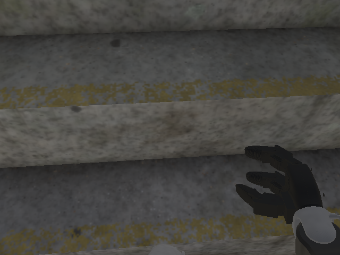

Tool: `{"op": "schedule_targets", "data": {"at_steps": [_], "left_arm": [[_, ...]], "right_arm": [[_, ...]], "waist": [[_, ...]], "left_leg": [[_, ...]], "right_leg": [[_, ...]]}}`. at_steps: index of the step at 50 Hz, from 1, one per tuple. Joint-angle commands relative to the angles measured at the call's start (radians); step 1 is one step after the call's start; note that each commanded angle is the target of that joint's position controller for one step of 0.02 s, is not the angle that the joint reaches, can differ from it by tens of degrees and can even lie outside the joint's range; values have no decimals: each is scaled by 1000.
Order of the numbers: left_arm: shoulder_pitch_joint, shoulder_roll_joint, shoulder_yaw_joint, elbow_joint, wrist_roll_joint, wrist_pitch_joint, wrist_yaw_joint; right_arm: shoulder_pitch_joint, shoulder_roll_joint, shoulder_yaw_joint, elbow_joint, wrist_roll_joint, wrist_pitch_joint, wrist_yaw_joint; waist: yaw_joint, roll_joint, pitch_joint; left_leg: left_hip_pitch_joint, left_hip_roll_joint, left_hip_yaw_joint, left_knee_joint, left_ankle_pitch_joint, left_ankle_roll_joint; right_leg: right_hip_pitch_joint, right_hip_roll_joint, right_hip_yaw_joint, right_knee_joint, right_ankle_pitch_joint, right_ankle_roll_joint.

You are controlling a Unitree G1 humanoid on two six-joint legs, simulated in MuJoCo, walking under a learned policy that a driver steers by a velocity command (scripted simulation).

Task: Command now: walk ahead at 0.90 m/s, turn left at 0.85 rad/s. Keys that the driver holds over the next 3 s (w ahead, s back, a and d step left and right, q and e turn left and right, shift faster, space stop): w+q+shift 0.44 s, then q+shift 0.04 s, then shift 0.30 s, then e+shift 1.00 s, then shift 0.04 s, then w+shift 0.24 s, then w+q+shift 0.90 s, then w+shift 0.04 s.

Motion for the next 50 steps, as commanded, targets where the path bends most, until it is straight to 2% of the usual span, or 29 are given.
{"op": "schedule_targets", "data": {"at_steps": [1,2,3,4,5,7,9,10,11,12,13,15,16,18,20,21,23,25,28,29,33,37,39,40,41,42,43,45,50], "left_arm": [[-463,234,49,-256,-1,-9,-32],[-454,212,35,-289,-26,20,-33],[-463,224,37,-311,-26,47,-43],[-538,74,-8,-406,-24,80,-71],[-607,-46,-61,-468,34,109,-115],[-331,-115,-93,-460,86,125,-138],[107,42,-51,-339,97,122,-98],[250,26,-51,-280,55,103,-75],[-132,-38,-69,-311,-28,92,-61],[-470,-95,-93,-385,-93,107,-49],[-593,-103,-101,-397,-122,137,-42],[-637,-40,-115,-416,-70,160,-16],[-623,-5,-108,-433,-47,150,-20],[-462,2,-85,-375,-3,122,-67],[-399,-12,-73,-343,-8,126,-88],[-459,-32,-77,-362,-28,135,-92],[-598,53,-44,-418,-45,90,-33],[-491,-32,-81,-386,-39,110,-13],[-256,-29,-79,-325,-32,117,-14],[-309,-39,-94,-344,-6,125,8],[-378,44,-59,-360,-34,115,16],[-396,134,-27,-306,-85,125,-3],[-446,86,-48,-284,-102,142,-8],[-407,31,-65,-291,-84,139,-4],[-347,-100,-107,-316,-18,132,-11],[-209,-49,-92,-188,-97,125,-31],[-242,1,-82,-189,-123,141,-38],[-325,-54,-100,-187,-84,154,-30],[-337,6,-74,-223,-79,158,-12]], "right_arm": [[409,-161,-61,10,35,22,-25],[410,-252,-98,44,69,5,-43],[427,-255,-113,22,83,-11,-49],[320,-321,-128,52,91,-1,-86],[168,-246,-92,-14,72,-1,-106],[-4,-195,-33,-39,27,-36,-133],[-173,-129,-38,-57,-5,-77,-129],[-298,-68,-33,-51,12,-76,-128],[63,-58,-47,82,41,-50,-126],[366,-116,-64,158,8,-42,-100],[481,-164,-90,190,13,-27,-58],[516,-142,-98,181,57,20,-2],[528,-145,-84,167,84,12,5],[475,-99,-38,135,125,-37,-29],[420,-130,-54,183,70,-59,-87],[507,-183,-83,216,38,-63,-88],[512,-279,-116,231,25,-34,-75],[430,-318,-139,269,39,-32,-51],[325,-230,-114,260,17,-45,-9],[329,-163,-85,201,161,-89,-32],[307,-114,-47,177,73,-79,-3],[407,-158,-55,176,73,-75,11],[559,-207,-81,233,76,-99,17],[593,-287,-97,255,70,-121,14],[573,-336,-81,242,65,-134,-3],[589,-205,-28,253,11,-150,14],[500,-192,-25,240,21,-147,29],[328,-169,-15,254,32,-140,24],[277,-284,-54,222,28,-140,-47]], "waist": [[-331,11,-394],[-290,116,-438],[-314,154,-406],[-264,515,-307],[-209,493,-178],[6,515,-241],[239,186,-240],[364,-73,-172],[85,-414,-59],[-151,-349,3],[-255,-220,-9],[-341,10,-82],[-317,37,-63],[-256,-81,-4],[-200,-119,-49],[-247,-153,-121],[-296,-411,-220],[-226,-160,-56],[-124,-127,62],[-110,-270,56],[-96,-100,13],[-142,-13,-65],[-237,98,-150],[-224,260,-137],[-127,563,-172],[-132,360,-431],[-115,207,-344],[-68,150,-197],[-85,104,-199]], "left_leg": [[440,231,-133,-551,16,49],[605,101,-120,-748,112,74],[693,75,-143,-1066,386,69],[734,52,-412,-1318,463,108],[476,18,-530,-1441,439,132],[251,-104,-434,-1373,885,-20],[-181,-145,-281,-1086,1074,-246],[-432,-195,-205,-789,680,-284],[-275,-135,-197,-412,169,-113],[75,-197,-170,-296,189,-71],[275,-250,-158,-154,139,-74],[-36,-283,-156,318,117,-123],[-210,-245,-136,318,168,-119],[-403,-159,-91,174,247,-84],[-272,-117,16,136,416,-94],[-146,-84,9,48,487,-114],[7,163,8,201,640,-191],[51,155,40,-3,678,-171],[-13,215,4,-295,547,-158],[-32,307,-70,-438,538,-203],[270,348,5,-892,312,-202],[531,290,107,-1173,220,-118],[779,179,174,-1514,510,-38],[922,189,80,-1568,947,-6],[1103,402,-198,-1413,1744,121],[1008,592,-306,-1522,1582,298],[931,535,-201,-1540,1255,242],[853,439,-81,-1535,1067,100],[913,524,-136,-1597,1066,133]], "right_leg": [[178,-261,-59,197,703,-195],[129,-164,-23,415,933,-205],[78,-136,-20,651,776,-142],[-315,68,15,888,-13,-105],[-447,199,135,1284,-391,-80],[-260,286,213,1531,-427,-72],[251,285,264,1220,-345,-132],[473,169,321,601,-53,-203],[243,67,391,121,218,-145],[-9,113,301,-211,400,-104],[-88,97,267,-324,585,-107],[122,56,258,65,807,-88],[184,43,225,172,834,-28],[262,17,102,264,836,60],[110,45,-5,175,577,26],[83,48,-29,170,437,3],[-25,-303,223,-11,-83,-137],[-51,-169,79,6,-163,-106],[120,-151,35,60,66,-181],[181,-146,80,53,30,-197],[90,-252,69,31,145,-294],[32,-248,32,207,389,-284],[15,-126,-41,516,524,-215],[-159,-39,-55,772,245,-153],[-544,124,-53,1181,-521,-43],[-402,92,234,1254,-507,-22],[-415,65,277,1143,-484,-20],[-439,66,247,945,-406,-9],[-448,116,254,923,-359,-2]]}}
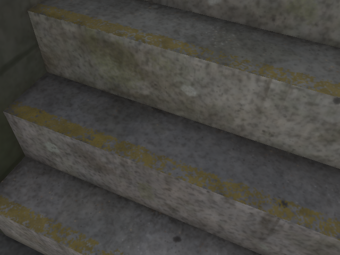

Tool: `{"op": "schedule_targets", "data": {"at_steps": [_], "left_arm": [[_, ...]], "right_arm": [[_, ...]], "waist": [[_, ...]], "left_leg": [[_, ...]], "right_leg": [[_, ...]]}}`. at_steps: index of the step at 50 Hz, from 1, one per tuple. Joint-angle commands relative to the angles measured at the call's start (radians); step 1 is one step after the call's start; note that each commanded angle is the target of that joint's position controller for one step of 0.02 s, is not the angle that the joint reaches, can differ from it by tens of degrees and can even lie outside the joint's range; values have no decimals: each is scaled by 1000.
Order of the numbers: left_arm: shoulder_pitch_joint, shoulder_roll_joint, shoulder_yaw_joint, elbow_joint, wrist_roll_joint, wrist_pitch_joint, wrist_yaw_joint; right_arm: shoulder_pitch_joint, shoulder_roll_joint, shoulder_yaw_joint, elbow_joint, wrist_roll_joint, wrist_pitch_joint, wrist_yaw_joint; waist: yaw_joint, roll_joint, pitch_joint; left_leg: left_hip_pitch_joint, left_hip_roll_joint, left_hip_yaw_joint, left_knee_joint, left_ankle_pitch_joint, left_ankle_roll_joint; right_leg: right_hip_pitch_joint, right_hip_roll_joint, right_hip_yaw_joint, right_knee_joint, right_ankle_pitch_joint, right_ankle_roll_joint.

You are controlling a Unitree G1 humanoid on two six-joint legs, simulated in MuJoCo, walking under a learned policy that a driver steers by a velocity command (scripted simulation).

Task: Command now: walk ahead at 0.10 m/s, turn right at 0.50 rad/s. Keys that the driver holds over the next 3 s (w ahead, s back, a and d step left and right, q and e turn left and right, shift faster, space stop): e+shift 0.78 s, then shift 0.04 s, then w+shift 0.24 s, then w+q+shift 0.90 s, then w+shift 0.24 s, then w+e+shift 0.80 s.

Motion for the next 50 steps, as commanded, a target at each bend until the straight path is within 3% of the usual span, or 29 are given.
{"op": "schedule_targets", "data": {"at_steps": [1,4,8,11,14,19,21,22,23,24,25,26,27,28,29,30,32,35,36,40,41,42,43,44,45,46,47,49,50], "left_arm": [[-72,76,22,-109,-1,-9,9],[-88,89,44,-139,6,5,23],[-70,69,59,-168,14,8,29],[-75,35,50,-184,14,5,20],[-72,38,49,-194,13,1,9],[-19,78,61,-189,4,5,-6],[44,81,68,-166,3,11,-2],[98,98,76,-141,5,12,5],[171,136,93,-113,6,10,13],[198,216,113,-128,10,7,22],[123,323,131,-190,71,-19,13],[14,318,136,-213,68,-40,4],[-48,301,130,-226,45,-50,9],[-103,256,118,-242,19,-48,13],[-128,222,105,-250,5,-41,16],[-122,191,93,-256,5,-37,21],[-81,167,88,-261,5,-32,30],[-43,192,102,-277,1,-20,40],[-36,212,109,-283,3,-16,40],[-57,215,113,-307,-5,-8,35],[-67,209,110,-312,-5,-7,35],[-80,194,102,-315,-12,-7,34],[-70,159,86,-313,-9,-5,32],[-36,71,57,-305,9,-4,26],[-90,96,58,-361,-3,-25,19],[-103,172,76,-359,3,-50,12],[-79,186,78,-333,9,-56,4],[-47,148,67,-291,30,-70,3],[-56,121,58,-286,28,-81,-2]], "right_arm": [[11,-231,-82,-82,6,-11,-46],[-2,-209,-88,-88,12,-9,-69],[-52,-176,-91,-95,15,-11,-72],[-73,-191,-100,-82,19,-6,-72],[-76,-229,-116,-57,19,-4,-72],[-63,-289,-141,-9,33,5,-55],[-71,-281,-140,11,44,14,-48],[-60,-255,-136,25,50,23,-40],[-32,-223,-132,48,44,32,-28],[-47,-173,-123,30,24,34,-20],[-157,-191,-128,-51,16,17,-34],[-219,-252,-146,-65,23,16,-30],[-206,-252,-149,-67,27,7,-23],[-159,-256,-150,-35,15,-1,-28],[-125,-244,-146,-28,-2,-9,-28],[-112,-223,-140,-27,-4,-14,-24],[-110,-182,-121,-35,15,-18,-23],[-150,-144,-94,-51,34,-20,-21],[-143,-157,-95,-47,37,-21,-18],[-85,-207,-104,-26,58,-33,-2],[-61,-215,-107,-19,59,-37,3],[-6,-217,-108,-6,61,-42,11],[38,-215,-114,10,61,-43,17],[111,-241,-123,21,43,-40,18],[173,-326,-146,38,5,-48,30],[90,-306,-144,-3,12,-66,29],[40,-264,-131,-12,36,-70,16],[73,-237,-119,0,56,-77,2],[108,-237,-115,15,53,-86,1]], "waist": [[-66,87,-134],[-74,75,-76],[-56,88,-79],[-53,100,-92],[-49,122,-92],[-36,141,-116],[-7,132,-114],[7,117,-98],[27,40,-60],[15,-211,-3],[19,-268,-19],[-9,-144,-14],[-48,-134,-9],[-76,-77,-26],[-93,-62,-47],[-100,-66,-81],[-81,-85,-111],[-42,-138,-121],[-34,-162,-121],[-24,-225,-110],[-26,-229,-119],[-52,-201,-153],[-71,-144,-155],[-83,38,-178],[-92,310,-83],[-67,256,2],[-43,207,36],[-51,105,26],[-58,78,29]], "left_leg": [[234,355,-267,-216,545,199],[193,378,-276,-314,237,216],[182,351,-162,-340,202,202],[180,344,-83,-346,179,197],[161,355,-30,-364,136,191],[165,388,26,-360,12,141],[144,375,71,-308,-49,80],[100,336,117,-239,-70,20],[-17,268,174,-78,-118,-55],[-334,184,204,301,-364,-132],[-459,69,-17,510,-390,-188],[-483,47,-130,635,-270,-168],[-483,40,-158,632,-129,-139],[-453,46,-160,636,-44,-133],[-412,23,-147,654,17,-134],[-359,4,-140,670,47,-134],[-339,-21,-146,556,57,-134],[-277,-65,-160,314,14,-129],[-258,-72,-174,262,-16,-127],[-151,-85,-191,68,-94,-102],[-98,-77,-182,8,-79,-92],[26,-63,-162,-98,-23,-74],[202,-26,-156,-186,20,-50],[393,146,-344,-244,-149,11],[347,327,-753,-413,-527,172],[252,381,-825,-450,-625,223],[214,342,-725,-441,-572,188],[217,265,-568,-431,-390,124],[194,240,-505,-430,-319,113]], "right_leg": [[-103,-2,27,83,6,16],[-179,-22,62,150,62,25],[-189,-15,47,153,106,32],[-148,-20,20,52,116,25],[-73,-24,-11,-83,106,3],[81,-5,-79,-294,82,-91],[176,24,-117,-478,133,-145],[247,54,-122,-589,146,-185],[348,40,-34,-710,220,-243],[449,-180,328,-716,529,-340],[300,-324,676,-817,517,-522],[294,-275,532,-839,438,-477],[265,-217,449,-837,412,-391],[255,-171,381,-790,448,-327],[225,-147,350,-750,530,-306],[202,-122,324,-722,586,-297],[243,-91,329,-681,644,-287],[285,-78,408,-665,585,-280],[296,-85,454,-674,532,-285],[304,-75,560,-667,496,-282],[298,-69,567,-648,527,-278],[240,-42,546,-637,381,-258],[102,12,504,-604,151,-224],[-110,121,377,-360,-87,-172],[-379,220,233,-105,-86,-139],[-415,135,293,48,17,-131],[-415,115,270,99,118,-123],[-392,99,215,161,242,-100],[-376,95,190,195,288,-101]]}}
Over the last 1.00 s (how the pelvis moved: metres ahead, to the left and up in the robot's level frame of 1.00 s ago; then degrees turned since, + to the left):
-0.23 0.24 -0.02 30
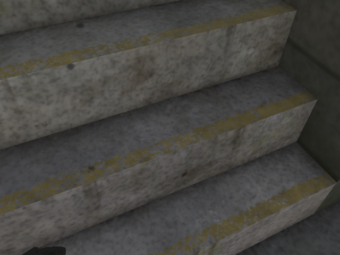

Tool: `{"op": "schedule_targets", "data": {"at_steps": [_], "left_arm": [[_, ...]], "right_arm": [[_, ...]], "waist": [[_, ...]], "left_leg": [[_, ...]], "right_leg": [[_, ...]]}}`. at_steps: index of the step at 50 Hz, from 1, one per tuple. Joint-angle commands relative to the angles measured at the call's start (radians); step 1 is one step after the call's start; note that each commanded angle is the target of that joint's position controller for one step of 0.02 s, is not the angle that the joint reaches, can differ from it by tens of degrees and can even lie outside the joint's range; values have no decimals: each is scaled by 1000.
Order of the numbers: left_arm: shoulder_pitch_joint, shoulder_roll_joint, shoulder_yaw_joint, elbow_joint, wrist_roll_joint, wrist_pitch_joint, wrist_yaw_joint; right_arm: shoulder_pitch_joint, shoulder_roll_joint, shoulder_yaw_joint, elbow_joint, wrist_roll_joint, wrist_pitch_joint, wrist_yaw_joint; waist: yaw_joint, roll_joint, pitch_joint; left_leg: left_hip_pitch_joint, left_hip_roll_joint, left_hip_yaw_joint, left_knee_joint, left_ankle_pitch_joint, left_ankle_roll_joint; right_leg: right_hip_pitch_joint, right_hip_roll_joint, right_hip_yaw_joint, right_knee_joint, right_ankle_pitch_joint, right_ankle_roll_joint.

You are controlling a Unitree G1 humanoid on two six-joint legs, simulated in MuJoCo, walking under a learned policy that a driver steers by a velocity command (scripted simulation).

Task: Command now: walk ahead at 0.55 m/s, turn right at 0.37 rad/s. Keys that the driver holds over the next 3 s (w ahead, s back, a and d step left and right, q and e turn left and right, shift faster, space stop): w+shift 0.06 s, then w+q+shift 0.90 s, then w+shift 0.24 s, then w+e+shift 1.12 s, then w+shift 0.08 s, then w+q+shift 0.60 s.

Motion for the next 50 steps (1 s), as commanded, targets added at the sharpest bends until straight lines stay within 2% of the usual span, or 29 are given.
{"op": "schedule_targets", "data": {"at_steps": [1,2,3,6,10,12,13,14,16,18,23,26,28,30,31,32,33,34,35,36,38,39,42,44,46,47,48,49,50], "left_arm": [[-43,55,14,-61,5,-47,-8],[-52,41,6,-61,-1,-55,-8],[-47,64,6,-41,94,-32,-54],[-77,27,-10,-43,50,-28,-100],[-24,44,-1,-18,19,-55,-69],[138,67,11,29,42,-92,-31],[259,158,23,34,78,-100,-22],[277,260,58,59,78,-93,-21],[158,118,21,49,57,-99,-26],[124,59,1,60,51,-107,-19],[118,62,4,102,43,-129,-33],[5,91,6,96,56,-126,-34],[-48,103,0,90,35,-126,-26],[-59,147,14,104,15,-101,-17],[-124,109,7,97,-10,-74,-25],[-181,62,-2,73,-7,-53,-32],[-209,-88,-46,-25,24,-56,-34],[-109,-148,-75,-88,88,-71,-19],[-65,-80,-70,-98,96,-84,-24],[-111,-68,-77,-126,104,-99,-32],[-204,-61,-84,-182,104,-76,-30],[-235,-43,-86,-206,93,-56,-21],[-353,-83,-94,-269,91,-28,15],[-487,-135,-115,-323,99,-39,11],[-568,-182,-147,-376,104,-31,1],[-427,-192,-165,-333,84,-26,-14],[-347,-128,-119,-299,48,-8,14],[-211,-156,-84,-229,4,-38,10],[108,-13,-27,-146,4,-41,19]], "right_arm": [[-8,-119,-23,-51,4,-38,-8],[13,-112,-20,-41,3,-42,-6],[27,-134,-25,-22,-37,-41,20],[15,-142,-38,-22,-17,-37,50],[27,-166,-54,-27,-29,-18,58],[23,-77,-33,-41,-10,-22,54],[-40,20,-2,-98,11,-35,54],[-75,-9,0,-135,19,-37,48],[-96,-43,-10,-101,-9,-16,53],[-25,-55,-15,-48,-27,3,66],[-128,-37,4,-78,-29,32,75],[-91,-40,8,-99,-21,68,54],[-86,-71,3,-110,-16,69,39],[144,-91,-13,-93,-24,66,26],[271,-101,-26,-52,-23,48,29],[326,-131,-44,5,-26,29,42],[216,-204,-47,-4,-5,12,43],[100,-199,-28,-71,6,9,34],[95,-231,-37,-105,-26,26,14],[93,-202,-25,-95,-29,28,1],[42,-184,-8,-72,-16,3,-6],[6,-182,0,-72,-18,-12,-6],[138,-210,-12,12,-45,-40,-8],[286,-177,-17,65,-39,-33,-23],[305,-166,-23,87,-23,0,-39],[46,-164,-18,-3,4,20,-47],[84,-200,-35,-10,25,21,-37],[183,-211,-36,31,46,-27,-28],[29,-315,-64,-12,64,-70,-7]], "waist": [[18,98,79],[11,105,79],[12,50,97],[4,211,81],[29,219,64],[113,69,-17],[179,-138,-77],[172,-290,-57],[99,-97,46],[47,-76,27],[28,-70,66],[-57,-109,11],[-87,-75,-5],[-193,-148,-91],[-257,-102,-87],[-314,134,63],[-130,405,232],[2,267,70],[6,189,-87],[35,106,11],[70,24,140],[89,-3,155],[11,83,101],[-56,47,111],[-53,-16,86],[70,-19,-11],[91,45,-136],[80,183,-367],[254,122,-682]], "left_leg": [[97,259,-334,-301,-282,131],[102,247,-296,-298,-245,134],[40,212,-242,-328,-243,119],[-32,151,-170,-341,-112,105],[-52,173,-219,-233,-76,122],[-204,75,-172,46,-7,83],[-414,-19,-74,318,-129,45],[-580,-31,-20,467,-186,47],[-571,51,-86,622,-39,41],[-481,78,-45,703,41,9],[-507,115,-27,828,143,-9],[-340,115,81,945,25,39],[-72,44,160,622,12,69],[142,22,158,336,51,100],[241,-11,198,95,186,120],[304,-39,185,-155,331,147],[293,50,-89,132,953,215],[305,141,-346,104,1219,300],[344,272,-568,-85,751,386],[259,288,-619,-163,435,372],[74,270,-538,-180,398,306],[-18,232,-453,-182,481,260],[177,224,-457,-175,551,267],[332,200,-405,-182,622,241],[242,145,-347,-327,692,207],[-131,105,-199,-417,1065,187],[-140,94,-208,-328,1624,209],[-212,132,-308,-48,2234,151],[-149,111,-295,249,2191,116]], "right_leg": [[-235,-72,-9,155,128,8],[-238,-80,-25,132,149,8],[-166,-62,-37,40,176,13],[93,-98,-151,-340,145,30],[365,-62,-181,-689,66,3],[687,-136,-105,-774,71,-8],[847,-385,202,-896,-186,-29],[791,-504,445,-993,-350,-91],[640,-433,268,-968,-186,-79],[574,-371,60,-977,101,-73],[520,-375,-174,-934,506,-95],[433,-375,-308,-863,719,-82],[367,-304,-419,-721,1194,-37],[427,-360,-391,-412,1391,-67],[390,-341,-399,-163,1206,-75],[135,-221,-406,295,476,-76],[-319,-51,-317,797,-135,-24],[-400,-79,-151,917,-42,-8],[-428,-79,-125,1027,-23,17],[-538,-109,-111,1067,-13,27],[-600,-153,-89,1076,18,19],[-537,-155,-103,986,11,14],[-756,-105,-124,1317,-223,-22],[-888,-109,-133,1209,-368,-44],[-664,-114,-212,766,-324,-48],[-39,-59,-250,342,-363,-77],[250,22,-288,232,-350,-57],[681,-53,-162,293,-408,-94],[844,-96,47,107,-385,-113]]}}
Over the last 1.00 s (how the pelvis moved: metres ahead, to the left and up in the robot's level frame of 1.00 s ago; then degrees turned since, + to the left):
-0.10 0.02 0.01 -45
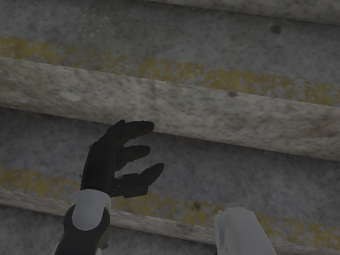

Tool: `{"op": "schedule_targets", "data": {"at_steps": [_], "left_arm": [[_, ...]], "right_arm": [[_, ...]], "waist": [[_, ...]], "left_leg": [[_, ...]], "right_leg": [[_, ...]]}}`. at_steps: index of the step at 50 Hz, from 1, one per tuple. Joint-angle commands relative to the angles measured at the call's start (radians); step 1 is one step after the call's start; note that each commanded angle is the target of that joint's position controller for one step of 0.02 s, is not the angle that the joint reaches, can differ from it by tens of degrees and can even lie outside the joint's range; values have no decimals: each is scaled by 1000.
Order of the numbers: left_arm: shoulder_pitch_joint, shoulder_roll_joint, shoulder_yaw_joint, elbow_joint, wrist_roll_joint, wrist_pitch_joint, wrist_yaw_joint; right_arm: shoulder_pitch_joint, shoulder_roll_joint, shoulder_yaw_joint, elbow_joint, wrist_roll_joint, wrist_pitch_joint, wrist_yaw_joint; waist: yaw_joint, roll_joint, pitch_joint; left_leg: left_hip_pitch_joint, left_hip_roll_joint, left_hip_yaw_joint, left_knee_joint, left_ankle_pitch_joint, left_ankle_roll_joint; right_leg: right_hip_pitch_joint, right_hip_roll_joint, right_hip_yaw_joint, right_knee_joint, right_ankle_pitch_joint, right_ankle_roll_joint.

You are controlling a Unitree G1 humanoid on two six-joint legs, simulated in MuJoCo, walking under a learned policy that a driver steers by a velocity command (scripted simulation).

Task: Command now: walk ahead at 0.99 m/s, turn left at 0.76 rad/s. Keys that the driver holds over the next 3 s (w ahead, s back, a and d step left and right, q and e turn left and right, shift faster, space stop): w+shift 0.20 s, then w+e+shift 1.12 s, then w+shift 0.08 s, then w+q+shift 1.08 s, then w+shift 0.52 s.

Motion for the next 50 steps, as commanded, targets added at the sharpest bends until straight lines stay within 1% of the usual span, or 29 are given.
{"op": "schedule_targets", "data": {"at_steps": [1,2,3,4,5,6,8,13,19,20,22,24,25,28,31,33,34,35,36,37,38,40,41,42,43,45,46,48,50], "left_arm": [[671,301,140,187,-8,0,22],[571,334,160,240,-7,13,40],[387,276,171,197,6,57,47],[183,189,152,203,0,77,51],[114,96,111,249,8,61,38],[100,46,91,301,17,35,32],[156,73,90,371,22,-20,12],[174,228,141,383,-3,-70,-5],[202,278,181,274,23,-20,43],[196,248,177,245,25,0,49],[214,55,150,159,3,16,29],[294,56,139,125,-1,5,48],[299,81,139,76,-12,19,40],[468,326,206,115,32,70,21],[680,316,204,230,-15,79,17],[920,161,151,385,-22,34,20],[888,114,114,367,-5,12,58],[769,125,108,304,-9,1,110],[539,201,119,205,16,-10,148],[498,239,134,198,34,-19,143],[553,301,144,230,32,-51,130],[287,338,161,214,-4,-67,96],[229,287,157,213,24,-66,77],[237,156,120,226,-12,-72,40],[288,161,118,187,-40,-73,25],[403,222,136,180,20,-10,3],[475,175,129,199,32,37,-8],[575,147,125,227,7,80,-5],[571,253,175,205,-12,127,2]], "right_arm": [[-112,-229,-58,-145,50,-108,50],[-136,-33,2,-175,-7,-121,65],[-168,24,17,-243,-80,-108,66],[-255,65,21,-315,-97,-60,60],[-311,135,61,-384,-105,-7,46],[-264,144,69,-375,-100,35,44],[-127,85,51,-311,-68,67,47],[-195,78,42,-328,-22,61,64],[-248,108,72,-394,-27,58,82],[-149,122,78,-365,-30,45,75],[-47,40,72,-252,-100,-16,68],[-137,-26,49,-271,-115,-13,30],[-202,-78,30,-273,-109,-25,13],[-529,-69,-4,-353,-65,-102,-28],[-631,22,26,-348,-87,-81,2],[-811,216,97,-443,-94,-29,50],[-937,277,140,-623,-123,-26,60],[-956,279,161,-713,-141,-15,84],[-774,175,140,-695,-139,-15,102],[-708,56,99,-617,-142,-16,86],[-660,38,97,-616,-139,-17,65],[-225,46,89,-490,-42,14,9],[39,12,47,-305,22,45,-17],[105,31,21,-200,21,83,6],[-39,30,16,-261,-27,79,23],[-439,71,20,-403,-38,66,-10],[-549,124,46,-409,-47,56,1],[-503,142,62,-333,-50,25,28],[-623,128,56,-321,-85,6,41]], "waist": [[291,-371,-1010],[198,-655,-1038],[124,-466,-914],[33,-281,-653],[-41,-115,-342],[-110,-7,-201],[-141,0,-96],[-128,-100,-152],[-75,-228,-267],[-108,-173,-286],[-41,354,-264],[89,155,-437],[178,153,-389],[323,-86,-325],[418,-237,-348],[490,-429,-88],[400,-455,-72],[281,-277,-117],[92,-80,-174],[82,171,-165],[71,166,-166],[-202,203,-331],[-276,337,-472],[-221,240,-583],[-131,269,-664],[64,105,-440],[166,47,-278],[227,86,-146],[357,-2,-183]], "left_leg": [[-333,10,-78,787,1090,15],[-449,-161,-76,1238,63,-43],[-569,-131,-134,1558,19,-37],[-678,-97,-63,1689,52,-37],[-736,-52,-12,1647,-47,-59],[-728,-9,-35,1614,-132,-80],[-697,-24,63,1623,-89,-102],[-751,28,113,1499,-1,-106],[-401,169,222,715,-125,-74],[-283,138,247,500,-42,-67],[124,195,33,334,272,-64],[282,260,-5,438,490,-140],[151,314,-73,383,558,-76],[-81,451,-165,446,309,-8],[-423,149,295,982,265,-96],[-906,-86,430,1807,-794,-112],[-1187,-78,237,1899,-951,-160],[-1271,-6,1,1841,-972,-152],[-1114,13,-87,1707,-828,-159],[-903,-7,-11,1555,-716,-187],[-770,-30,77,1376,-655,-218],[65,34,103,669,-533,-142],[384,213,-48,300,-46,-40],[543,77,239,621,-135,-114],[577,235,26,586,-176,-110],[89,401,-199,304,-572,-69],[-122,391,-123,258,-610,-56],[-226,374,107,189,-438,-49],[-506,311,301,314,-63,-65]], "right_leg": [[1491,-106,378,-631,-104,-61],[1425,-275,769,-884,-184,-120],[1203,-296,859,-966,-459,-101],[920,-338,867,-951,-473,-123],[600,-333,737,-1004,-369,-90],[448,-321,608,-998,-263,-69],[330,-288,376,-981,-135,-85],[442,-295,270,-1050,-26,-110],[517,-218,219,-866,-57,-27],[527,-147,136,-683,-16,15],[122,118,-65,235,67,161],[12,122,12,536,101,169],[79,37,39,531,145,146],[320,-45,204,194,196,79],[909,32,-50,-646,577,-52],[1079,29,71,-1065,1166,-179],[1133,38,333,-877,1348,-161],[1078,-39,608,-928,1183,-151],[884,-121,867,-1041,872,-136],[746,-57,741,-1091,864,-93],[699,-32,728,-1151,936,-79],[319,-25,560,-978,1169,-78],[243,95,415,-509,444,-40],[172,180,262,-6,308,-30],[49,155,312,181,391,18],[109,99,211,324,465,101],[98,74,194,357,450,122],[90,9,164,339,431,124],[404,63,29,390,590,101]]}}
Over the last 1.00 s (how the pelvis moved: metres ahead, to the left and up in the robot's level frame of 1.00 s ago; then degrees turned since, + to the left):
0.30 0.05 0.04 36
